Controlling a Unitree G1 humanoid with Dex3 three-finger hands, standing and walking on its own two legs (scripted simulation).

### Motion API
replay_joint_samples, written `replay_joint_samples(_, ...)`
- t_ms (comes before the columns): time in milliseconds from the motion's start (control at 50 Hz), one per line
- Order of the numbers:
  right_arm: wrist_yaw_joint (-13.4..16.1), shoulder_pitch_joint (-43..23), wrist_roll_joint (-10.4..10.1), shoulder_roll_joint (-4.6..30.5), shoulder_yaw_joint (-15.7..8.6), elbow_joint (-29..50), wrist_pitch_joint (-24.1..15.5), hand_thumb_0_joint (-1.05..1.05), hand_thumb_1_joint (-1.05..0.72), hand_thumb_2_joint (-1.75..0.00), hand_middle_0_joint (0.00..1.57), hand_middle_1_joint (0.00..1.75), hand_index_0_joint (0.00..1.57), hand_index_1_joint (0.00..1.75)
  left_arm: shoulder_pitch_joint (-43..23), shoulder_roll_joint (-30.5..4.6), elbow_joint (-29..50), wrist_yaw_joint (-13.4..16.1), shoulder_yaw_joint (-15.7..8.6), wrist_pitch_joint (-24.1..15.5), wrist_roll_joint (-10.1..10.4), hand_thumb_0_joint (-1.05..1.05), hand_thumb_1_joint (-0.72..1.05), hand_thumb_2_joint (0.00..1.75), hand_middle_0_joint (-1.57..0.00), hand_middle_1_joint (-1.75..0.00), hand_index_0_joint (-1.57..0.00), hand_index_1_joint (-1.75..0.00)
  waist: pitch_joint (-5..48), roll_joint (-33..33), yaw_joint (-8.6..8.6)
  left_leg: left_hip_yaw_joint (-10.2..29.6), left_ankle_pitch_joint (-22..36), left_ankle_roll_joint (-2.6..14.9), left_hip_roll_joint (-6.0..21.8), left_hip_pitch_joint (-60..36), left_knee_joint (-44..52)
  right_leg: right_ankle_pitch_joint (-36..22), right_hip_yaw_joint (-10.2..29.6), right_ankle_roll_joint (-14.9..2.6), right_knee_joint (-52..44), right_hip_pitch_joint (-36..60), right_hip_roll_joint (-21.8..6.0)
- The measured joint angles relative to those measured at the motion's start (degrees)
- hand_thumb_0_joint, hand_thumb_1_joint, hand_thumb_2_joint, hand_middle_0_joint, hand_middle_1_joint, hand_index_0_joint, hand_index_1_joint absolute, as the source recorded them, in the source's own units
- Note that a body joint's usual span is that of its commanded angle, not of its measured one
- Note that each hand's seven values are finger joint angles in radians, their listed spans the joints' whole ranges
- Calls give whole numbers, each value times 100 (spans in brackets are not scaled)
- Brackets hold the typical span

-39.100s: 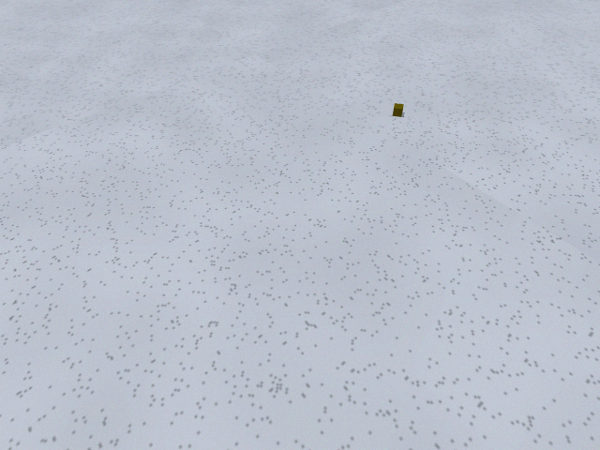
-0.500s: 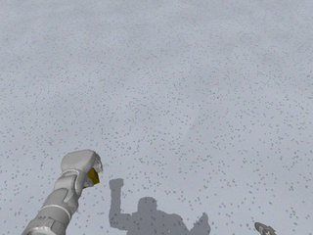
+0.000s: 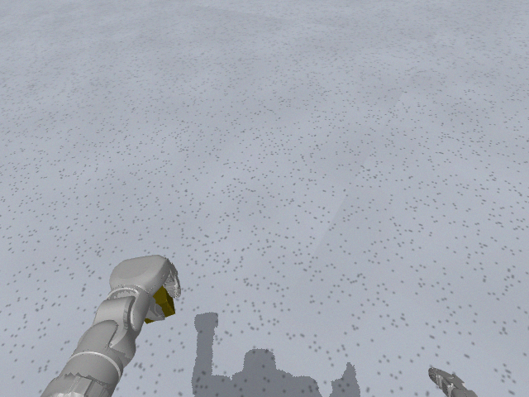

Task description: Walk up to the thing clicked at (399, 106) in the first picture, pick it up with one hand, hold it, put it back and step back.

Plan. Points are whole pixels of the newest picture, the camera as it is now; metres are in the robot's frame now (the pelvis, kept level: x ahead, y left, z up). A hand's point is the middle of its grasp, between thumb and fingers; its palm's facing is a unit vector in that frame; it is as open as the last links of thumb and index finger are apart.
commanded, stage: hold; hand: left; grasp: from above
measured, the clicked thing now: (155, 299) +0.32 +0.23 -0.09
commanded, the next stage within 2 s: crouch in 1.24 s
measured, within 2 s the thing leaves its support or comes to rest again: neither
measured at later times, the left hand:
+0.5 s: hand (149, 304) +0.28 +0.22 -0.03, palm faces -0.45 -0.08 -0.89, open 5.7 cm
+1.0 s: hand (146, 299) +0.29 +0.22 -0.02, palm faces -0.46 -0.07 -0.89, open 5.6 cm
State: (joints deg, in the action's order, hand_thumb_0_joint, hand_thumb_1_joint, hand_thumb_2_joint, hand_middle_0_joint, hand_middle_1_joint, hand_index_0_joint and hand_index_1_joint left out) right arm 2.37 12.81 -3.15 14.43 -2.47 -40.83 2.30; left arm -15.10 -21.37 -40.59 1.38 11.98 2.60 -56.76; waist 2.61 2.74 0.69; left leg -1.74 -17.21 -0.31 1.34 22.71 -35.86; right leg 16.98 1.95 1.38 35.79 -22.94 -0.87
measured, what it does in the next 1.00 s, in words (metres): stands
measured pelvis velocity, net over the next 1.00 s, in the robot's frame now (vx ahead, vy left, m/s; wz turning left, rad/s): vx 0.00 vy -0.01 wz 0.00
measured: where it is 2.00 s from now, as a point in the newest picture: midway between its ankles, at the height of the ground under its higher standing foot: outside the picture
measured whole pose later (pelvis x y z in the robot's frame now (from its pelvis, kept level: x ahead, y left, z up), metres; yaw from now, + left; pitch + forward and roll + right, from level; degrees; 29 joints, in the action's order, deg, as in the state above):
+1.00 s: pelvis +0.00 -0.01 +0.01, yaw +0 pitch +1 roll +0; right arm 3.6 10.2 -3.9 14.3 -1.5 -40.0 2.7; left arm -13.8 -22.4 -35.3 -3.8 11.9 1.6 -56.1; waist 0.7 3.1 -0.7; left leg -1.9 -13.5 -0.7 1.3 15.8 -28.2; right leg 13.9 2.0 1.0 29.4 -16.6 -0.8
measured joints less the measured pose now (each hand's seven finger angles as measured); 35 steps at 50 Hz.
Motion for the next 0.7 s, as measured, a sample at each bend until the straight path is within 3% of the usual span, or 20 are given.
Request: replay_joint_samples(700, 100, -251, -70, 9, 88, 52, 14, 1, -91, -89, 20, 30, 20, 30, 109, -84, 459, -359, 0, -67, 63, -8, 48, 4, -84, -31, -115, -31, -191, 47, -114, 1, 344, -42, 1, -563, 614, -276, -7, -47, -487, 502, 7)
